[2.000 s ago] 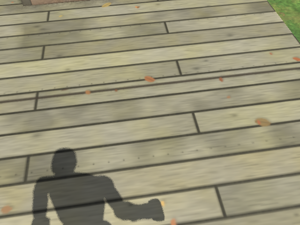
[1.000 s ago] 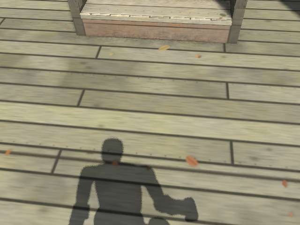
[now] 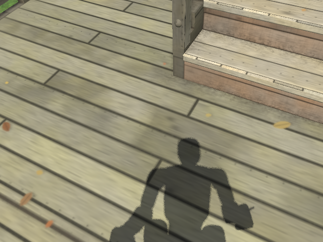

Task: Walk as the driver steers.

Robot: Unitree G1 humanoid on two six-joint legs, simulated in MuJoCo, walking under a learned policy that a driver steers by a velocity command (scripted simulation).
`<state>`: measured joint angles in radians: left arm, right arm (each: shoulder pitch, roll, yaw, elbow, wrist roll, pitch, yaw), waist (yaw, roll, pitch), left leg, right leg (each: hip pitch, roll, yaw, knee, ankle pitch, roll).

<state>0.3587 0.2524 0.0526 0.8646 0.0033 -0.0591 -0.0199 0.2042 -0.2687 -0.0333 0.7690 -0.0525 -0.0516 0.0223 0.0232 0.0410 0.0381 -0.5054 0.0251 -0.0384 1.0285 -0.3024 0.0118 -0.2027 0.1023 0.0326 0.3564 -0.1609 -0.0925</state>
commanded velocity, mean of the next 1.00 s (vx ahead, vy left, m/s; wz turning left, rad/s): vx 0.50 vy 0.00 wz -0.53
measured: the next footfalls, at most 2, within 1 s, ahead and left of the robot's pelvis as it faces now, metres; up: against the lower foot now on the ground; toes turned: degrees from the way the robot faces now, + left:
left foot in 0.28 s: +0.31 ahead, +0.12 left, +0.00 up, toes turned -12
right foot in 0.80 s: +0.49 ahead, -0.18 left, +0.00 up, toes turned -32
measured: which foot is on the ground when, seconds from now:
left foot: up 0.00-0.26, down 0.28-0.82, up 0.84-1.00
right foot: down 0.00-0.30, up 0.32-0.78, down 0.80-1.00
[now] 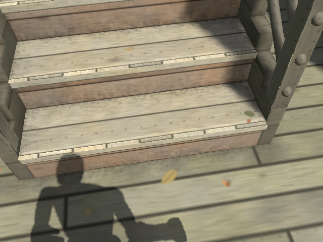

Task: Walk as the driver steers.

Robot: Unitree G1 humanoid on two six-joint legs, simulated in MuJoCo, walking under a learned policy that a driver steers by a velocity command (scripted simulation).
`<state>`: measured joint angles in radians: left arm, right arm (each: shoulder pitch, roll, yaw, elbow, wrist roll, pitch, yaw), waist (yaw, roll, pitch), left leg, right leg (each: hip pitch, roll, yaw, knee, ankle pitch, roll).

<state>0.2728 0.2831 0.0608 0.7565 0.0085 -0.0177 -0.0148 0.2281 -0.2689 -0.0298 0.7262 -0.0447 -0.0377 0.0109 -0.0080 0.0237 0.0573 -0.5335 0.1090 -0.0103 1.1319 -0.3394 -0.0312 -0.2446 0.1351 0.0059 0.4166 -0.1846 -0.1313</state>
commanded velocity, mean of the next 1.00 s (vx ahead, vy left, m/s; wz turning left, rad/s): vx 0.50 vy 0.00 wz -0.17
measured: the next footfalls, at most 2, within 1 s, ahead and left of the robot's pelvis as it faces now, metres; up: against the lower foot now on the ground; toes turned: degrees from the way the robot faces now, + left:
left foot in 0.32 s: +0.37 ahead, +0.11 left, +0.00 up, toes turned -9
right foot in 0.82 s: +0.57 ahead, -0.13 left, +0.00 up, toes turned -13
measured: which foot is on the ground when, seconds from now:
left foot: up 0.00-0.30, down 0.32-0.82, up 0.84-1.00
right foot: down 0.00-0.34, up 0.36-0.80, down 0.82-1.00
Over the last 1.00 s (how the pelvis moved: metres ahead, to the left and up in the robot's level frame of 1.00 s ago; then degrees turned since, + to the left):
0.47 -0.12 -0.01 -35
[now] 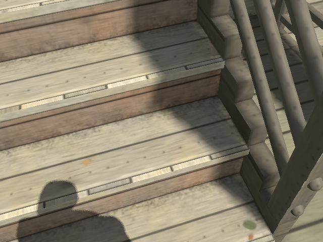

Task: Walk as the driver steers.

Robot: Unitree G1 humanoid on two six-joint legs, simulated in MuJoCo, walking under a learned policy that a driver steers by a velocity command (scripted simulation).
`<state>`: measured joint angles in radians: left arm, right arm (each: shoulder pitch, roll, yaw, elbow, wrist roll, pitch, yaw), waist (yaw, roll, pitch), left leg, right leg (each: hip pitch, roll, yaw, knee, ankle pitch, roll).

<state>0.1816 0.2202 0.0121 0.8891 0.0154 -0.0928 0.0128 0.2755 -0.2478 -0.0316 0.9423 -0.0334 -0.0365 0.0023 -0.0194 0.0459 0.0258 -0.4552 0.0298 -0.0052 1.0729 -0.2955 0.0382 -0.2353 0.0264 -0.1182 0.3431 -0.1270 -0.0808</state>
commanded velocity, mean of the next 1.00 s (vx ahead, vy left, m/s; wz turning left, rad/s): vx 0.44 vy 0.00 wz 0.36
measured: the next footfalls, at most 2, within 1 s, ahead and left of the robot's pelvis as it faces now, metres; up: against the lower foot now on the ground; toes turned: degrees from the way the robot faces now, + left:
left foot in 0.56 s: +0.39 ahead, +0.30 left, +0.19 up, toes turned +21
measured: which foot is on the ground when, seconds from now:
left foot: up 0.00-0.54, down 0.56-1.00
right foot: down 0.00-0.56, up 0.58-1.00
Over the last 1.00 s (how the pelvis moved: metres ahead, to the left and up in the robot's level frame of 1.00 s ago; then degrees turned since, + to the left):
0.50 -0.04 0.01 -7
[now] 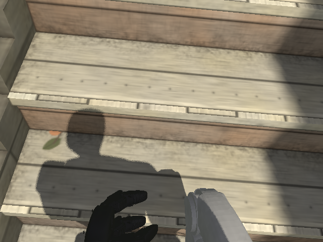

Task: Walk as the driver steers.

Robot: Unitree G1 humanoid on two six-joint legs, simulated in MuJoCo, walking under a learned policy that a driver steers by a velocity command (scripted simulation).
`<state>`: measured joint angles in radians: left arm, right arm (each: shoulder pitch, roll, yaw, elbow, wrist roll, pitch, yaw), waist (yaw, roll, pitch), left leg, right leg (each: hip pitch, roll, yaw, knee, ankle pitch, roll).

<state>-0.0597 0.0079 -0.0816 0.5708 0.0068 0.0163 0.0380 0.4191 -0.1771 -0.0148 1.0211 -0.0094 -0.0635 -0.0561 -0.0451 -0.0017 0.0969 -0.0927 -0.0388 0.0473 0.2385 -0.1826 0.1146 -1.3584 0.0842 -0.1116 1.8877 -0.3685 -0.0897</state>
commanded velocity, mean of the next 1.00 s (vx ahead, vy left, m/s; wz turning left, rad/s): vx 0.04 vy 0.00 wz -0.37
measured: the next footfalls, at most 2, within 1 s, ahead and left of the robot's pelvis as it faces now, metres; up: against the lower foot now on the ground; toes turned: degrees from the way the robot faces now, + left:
right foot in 0.10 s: +0.14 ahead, -0.05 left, +0.19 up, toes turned -8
left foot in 0.54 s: +0.25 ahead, +0.11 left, +0.19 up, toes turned -19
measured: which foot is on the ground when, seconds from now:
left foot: down 0.00-0.10, up 0.12-0.52, down 0.54-1.00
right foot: up 0.00-0.08, down 0.10-0.52, up 0.54-0.94, down 0.96-1.00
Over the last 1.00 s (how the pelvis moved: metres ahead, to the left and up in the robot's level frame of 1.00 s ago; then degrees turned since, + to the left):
0.41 0.27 0.20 21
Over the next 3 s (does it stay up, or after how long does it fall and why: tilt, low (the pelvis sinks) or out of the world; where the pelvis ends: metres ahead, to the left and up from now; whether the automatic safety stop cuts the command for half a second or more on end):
stays up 0.41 -0.09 0.31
